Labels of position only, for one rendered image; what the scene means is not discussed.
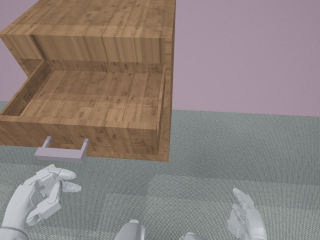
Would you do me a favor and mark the left robot shin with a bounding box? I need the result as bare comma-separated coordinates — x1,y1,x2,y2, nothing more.
130,219,139,224

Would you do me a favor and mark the robot left thigh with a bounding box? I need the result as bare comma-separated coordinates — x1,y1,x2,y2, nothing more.
114,222,146,240

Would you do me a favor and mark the handle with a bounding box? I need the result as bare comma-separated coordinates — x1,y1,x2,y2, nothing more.
34,136,90,163

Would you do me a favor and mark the robot left hand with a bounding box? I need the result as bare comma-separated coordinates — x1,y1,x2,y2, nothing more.
1,164,82,234

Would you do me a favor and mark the robot left forearm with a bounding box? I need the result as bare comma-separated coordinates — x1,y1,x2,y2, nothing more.
0,227,29,240

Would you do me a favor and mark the cabinet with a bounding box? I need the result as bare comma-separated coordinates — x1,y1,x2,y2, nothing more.
0,0,176,162

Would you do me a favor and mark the robot right hand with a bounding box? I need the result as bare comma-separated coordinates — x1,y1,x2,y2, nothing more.
227,188,267,240

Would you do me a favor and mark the drawer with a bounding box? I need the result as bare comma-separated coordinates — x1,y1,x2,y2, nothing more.
0,59,166,156

